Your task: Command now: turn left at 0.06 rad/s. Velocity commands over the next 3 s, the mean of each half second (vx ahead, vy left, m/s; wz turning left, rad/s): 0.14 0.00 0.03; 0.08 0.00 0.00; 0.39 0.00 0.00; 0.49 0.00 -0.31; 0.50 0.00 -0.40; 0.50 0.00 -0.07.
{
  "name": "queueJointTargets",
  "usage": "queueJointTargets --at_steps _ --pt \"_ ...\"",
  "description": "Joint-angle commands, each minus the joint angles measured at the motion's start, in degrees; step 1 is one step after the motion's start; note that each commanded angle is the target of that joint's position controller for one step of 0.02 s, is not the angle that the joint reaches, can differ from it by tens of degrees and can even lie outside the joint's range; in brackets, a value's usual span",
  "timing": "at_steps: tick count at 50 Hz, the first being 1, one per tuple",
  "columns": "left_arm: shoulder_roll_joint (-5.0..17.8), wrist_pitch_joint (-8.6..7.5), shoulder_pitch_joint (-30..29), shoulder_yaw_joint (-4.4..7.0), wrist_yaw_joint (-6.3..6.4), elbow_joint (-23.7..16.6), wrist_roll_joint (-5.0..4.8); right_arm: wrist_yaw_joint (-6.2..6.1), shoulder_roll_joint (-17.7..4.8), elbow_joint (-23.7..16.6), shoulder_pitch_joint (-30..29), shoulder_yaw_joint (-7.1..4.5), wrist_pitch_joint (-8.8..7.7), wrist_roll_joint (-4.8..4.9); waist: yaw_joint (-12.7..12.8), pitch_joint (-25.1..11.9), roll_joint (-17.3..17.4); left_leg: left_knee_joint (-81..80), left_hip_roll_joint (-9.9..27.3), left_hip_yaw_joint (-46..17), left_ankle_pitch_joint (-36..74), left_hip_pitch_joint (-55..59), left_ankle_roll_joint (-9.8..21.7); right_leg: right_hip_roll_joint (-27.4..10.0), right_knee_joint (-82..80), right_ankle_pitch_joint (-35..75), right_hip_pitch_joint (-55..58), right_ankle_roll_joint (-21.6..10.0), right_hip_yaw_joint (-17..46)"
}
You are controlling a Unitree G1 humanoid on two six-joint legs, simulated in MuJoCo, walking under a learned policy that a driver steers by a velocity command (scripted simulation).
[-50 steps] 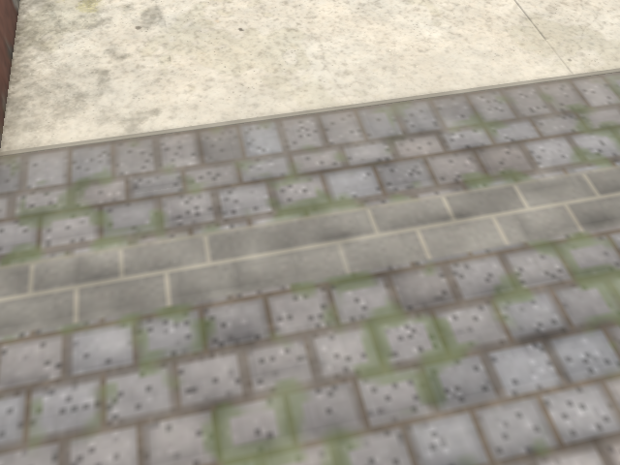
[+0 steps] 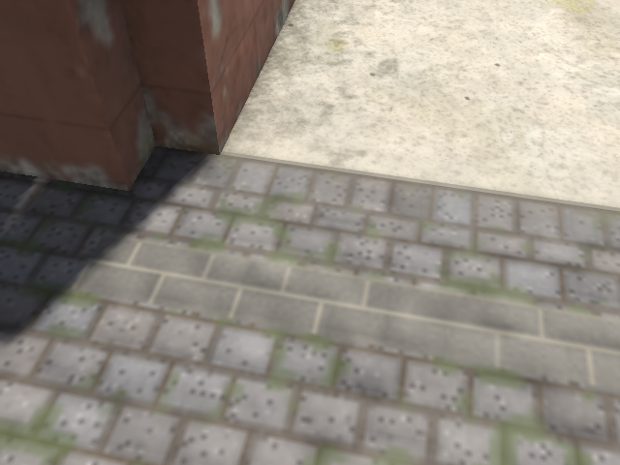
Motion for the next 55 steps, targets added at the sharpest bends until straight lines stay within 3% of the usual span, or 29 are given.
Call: queueJointTargets --at_steps 1,2,5,8,10,12,13,14,15,16,18,21,26,27,28,29,30,31,34,36,41,42,44,47,50,52,53,54,55 --pt "6.39 -1.0 -0.56 1.62 -0.11 -2.65 -0.34 -0.3 -8.17 -2.46 0.16 -2.23 -0.54 -0.07 -1.13 0.67 -0.51 -5.95 4.45 -4.69 2.23 -0.97 1.7 -0.83 -4.99 7.11 -0.09 -2.07 1.52" --pt "5.5 -1.12 0.12 1.39 0.05 -1.89 -0.01 -0.64 -7.79 -2.23 0.24 -2.3 -0.32 0.2 -1.28 -0.84 -0.33 -5.69 4.01 -4.03 -2.4 -0.42 2.02 -0.1 -5.13 2.09 0.05 -1.95 0.8" --pt "4.72 -2.04 0.9 1.37 0.48 -1.73 -0.74 -1.03 -9.87 -1.77 2.16 -3.21 0.31 1.2 -1.91 3.05 3.06 -8.22 5.91 -8.33 -23.77 -4.42 5.37 2.65 -0.6 -14.96 -5.64 -3.27 -2.01" --pt "3.23 -4.14 0.54 1.2 0.15 -2.83 -1.59 -0.66 -10.93 -0.63 5.31 -3.55 -1.29 1.92 -2.11 5.1 8.99 -13.98 12.91 -19.4 -31.06 -3.89 9.67 3.47 6.74 -11.6 -9.73 -4.73 -3.28" --pt "3.27 -5.46 2.58 1.34 -0.5 -2.47 -2.2 -0.44 -10.79 -0.51 4.01 -3.49 -2.1 2.27 -0.38 5.43 10.23 -13.72 14.33 -21.13 -28.28 -5.58 10.34 2.8 5.39 -9.09 -6.54 -6.94 -2.3" --pt "5.04 -6.27 6.81 1.84 -0.91 -0.73 -1.52 -0.49 -7.42 -2.41 -1.42 -2.39 -2.52 1.75 2.15 4.63 4.01 -2.53 6.84 -9.29 -8.52 -10.05 4.92 0.37 -2.92 -2.58 2.08 -8.6 2.84" --pt "9.55 -6.37 9.43 3.08 -1.06 0.31 -1.4 -0.85 -5.93 -3.65 -1.75 -2.17 -3.21 1.25 0.96 2.29 -7.69 10.92 -0.58 1.14 -1.42 -13.43 0.27 -4.99 -6.59 7.84 7.42 -10.81 12.39" --pt "11.75 -6.0 11.93 3.51 -1.31 -0.03 -0.88 -1.31 -7.36 -3.85 -1.3 -2.49 -3.77 0.82 2.27 0.05 -14.41 19.82 -1.59 2.3 -7.97 -20.44 -2.6 -13.51 -11.05 22.76 13.8 -16.17 24.45" --pt "10.2 -5.82 13.33 3.01 -1.1 -0.1 -0.25 -1.49 -8.94 -3.82 -1.99 -3.01 -3.78 1.49 3.23 0.23 -12.21 28.69 -0.04 -0.71 -20.68 -26.55 -3.24 -18.32 -11.82 34.35 17.13 -19.89 29.06" --pt "9.46 -5.63 12.28 2.66 -0.86 -0.28 -0.47 -1.52 -8.76 -3.14 -0.63 -3.15 -3.37 2.0 2.0 -0.28 -7.12 34.23 1.73 -2.17 -21.48 -28.73 -3.2 -18.54 -9.95 39.56 19.08 -20.03 27.1" --pt "8.19 -4.56 8.07 2.27 -0.18 -1.06 -1.34 -1.24 -6.94 -2.29 -0.53 -2.66 -2.51 2.11 0.76 -0.43 -3.26 28.7 4.78 -1.84 -15.64 -28.32 -2.41 -15.31 -9.97 40.47 18.9 -16.21 18.53" --pt "6.46 -2.52 4.11 1.43 0.96 -0.82 -0.99 -0.44 -4.0 -0.94 -0.61 -1.76 -2.07 2.13 -0.43 -1.36 -6.7 12.89 3.0 2.07 -3.01 -13.34 -2.77 -7.79 -10.83 43.99 11.47 -11.85 7.17" --pt "7.21 -1.82 4.02 1.73 1.03 0.67 -2.2 -0.3 -7.0 0.76 1.75 -2.9 -1.63 1.2 -2.74 -3.06 -5.97 -6.77 0.19 3.47 17.86 3.82 0.22 -6.06 -8.02 35.73 6.72 -9.27 5.2" --pt "6.35 -2.42 5.24 1.51 0.79 1.22 -1.37 -0.89 -9.86 0.75 2.9 -3.66 -1.61 0.56 -2.9 -4.8 -3.7 -6.8 3.91 -0.79 28.69 10.18 1.83 -4.15 -5.9 29.24 4.41 -6.68 4.32" --pt "4.23 -3.13 7.31 0.83 0.56 1.08 0.47 -1.5 -13.78 0.55 4.6 -4.45 -1.45 -0.03 -1.73 -8.64 3.03 -2.4 10.95 -7.27 44.95 17.86 5.59 -0.27 -1.2 13.15 -0.15 -3.4 1.86" --pt "1.48 -2.77 10.05 0.05 0.74 2.07 0.41 -1.55 -10.66 1.59 4.32 -3.5 -1.04 -0.24 -0.69 -11.35 9.04 -2.61 16.9 -13.05 44.93 17.28 12.21 0.87 2.15 -2.17 -0.52 -0.79 1.34" --pt "2.32 -2.05 8.12 0.15 0.93 1.99 0.0 -1.21 -7.81 1.4 1.69 -2.59 -0.93 0.43 -0.68 -8.34 9.3 -4.86 17.18 -15.43 38.12 13.34 13.7 0.89 2.34 -9.46 -1.45 0.31 1.71" --pt "2.78 -1.36 6.23 0.31 1.17 1.56 -0.36 -0.91 -7.18 1.63 -0.9 -2.32 -1.04 0.53 -0.01 -5.75 9.49 -5.97 15.61 -15.01 30.55 10.52 12.54 0.85 0.88 -8.38 -2.54 0.42 1.65" --pt "4.9 0.19 7.06 0.72 1.53 3.06 0.15 -0.05 -8.16 0.92 -6.49 -2.39 -1.81 0.85 1.45 -1.66 5.77 -4.53 9.37 -7.99 20.94 2.75 6.62 0.67 -6.73 2.24 2.02 -0.65 1.47" --pt "6.6 0.12 6.57 1.18 1.47 4.18 -0.27 0.1 -8.41 2.3 -4.28 -2.59 -2.45 1.04 -0.14 -2.98 1.98 -1.44 6.45 -4.16 27.69 4.99 4.9 0.61 -6.51 8.33 3.25 -1.44 1.34" --pt "4.84 0.04 4.48 0.87 1.26 5.77 -0.52 -0.4 -7.95 5.83 -3.25 -2.71 -2.11 1.23 -0.82 -4.88 0.91 0.5 6.41 -3.56 33.88 8.35 5.72 0.46 -6.95 13.22 4.93 -1.3 1.25" --pt "4.72 0.18 4.26 0.89 1.28 6.16 -0.52 -0.45 -7.92 6.38 -3.55 -2.75 -1.91 1.24 -0.8 -4.41 0.87 0.26 6.28 -3.46 32.56 8.0 5.67 0.57 -7.15 12.51 4.95 -1.32 1.13" --pt "4.11 0.5 5.07 0.94 1.35 7.29 -0.88 -0.66 -8.55 8.19 -2.33 -3.26 -1.25 1.86 -0.88 -3.68 1.67 -0.62 4.87 -2.81 13.03 7.18 5.82 2.39 -6.53 -1.09 3.37 -2.46 -0.71" --pt "3.12 -0.53 3.23 0.68 1.51 6.17 -1.49 -1.04 -9.99 9.35 -0.39 -3.91 -1.4 2.38 -2.14 3.78 3.91 -7.37 8.16 -10.47 -21.33 0.34 8.25 2.6 -2.42 -16.3 -4.45 -5.24 -0.5" --pt "2.24 -3.23 3.84 0.51 0.94 5.73 -1.95 -0.76 -11.14 10.51 2.1 -4.15 -3.02 2.13 -1.69 4.87 9.84 -14.49 15.14 -23.65 -25.46 -0.1 12.64 3.14 2.48 -11.61 -6.0 -7.24 -0.93" --pt "2.57 -4.38 8.07 0.75 0.29 7.62 -1.82 -0.51 -10.66 8.71 -3.39 -3.88 -3.59 2.33 1.56 3.57 7.53 -11.63 12.92 -19.15 -17.0 -4.73 10.82 1.93 -3.53 -8.51 2.12 -9.62 0.57" --pt "3.3 -4.8 12.45 1.04 0.13 9.61 -1.75 -0.22 -9.36 6.78 -8.78 -3.46 -3.92 2.68 4.16 3.3 3.57 -5.28 8.8 -11.54 -7.57 -10.46 7.97 -0.23 -9.14 -5.9 9.56 -10.76 3.66" --pt "7.33 -5.11 18.01 2.3 0.17 12.23 -2.03 0.11 -6.28 4.86 -12.41 -2.72 -4.88 2.75 5.31 2.31 -6.99 9.43 1.2 0.97 2.38 -19.3 3.21 -6.03 -14.49 -2.26 18.93 -12.65 13.69" --pt "10.66 -5.15 17.97 3.19 -0.11 12.19 -2.2 0.4 -7.47 3.84 -13.79 -2.85 -6.13 2.47 5.1 5.28 -12.14 15.99 -0.16 5.48 -0.38 -30.57 1.2 -14.01 -16.47 10.48 25.08 -14.94 23.41"
Next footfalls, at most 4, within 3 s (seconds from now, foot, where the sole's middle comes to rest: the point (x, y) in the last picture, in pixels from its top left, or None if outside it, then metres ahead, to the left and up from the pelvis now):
0.54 left None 0.18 0.09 -0.77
1.42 left None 0.42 0.11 -0.77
2.00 right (406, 390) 0.70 -0.17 -0.77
2.50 left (358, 273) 1.04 -0.07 -0.77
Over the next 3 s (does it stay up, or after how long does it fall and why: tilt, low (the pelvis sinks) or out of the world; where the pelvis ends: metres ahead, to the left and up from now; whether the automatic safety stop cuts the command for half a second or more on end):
stays up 1.09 -0.22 0.00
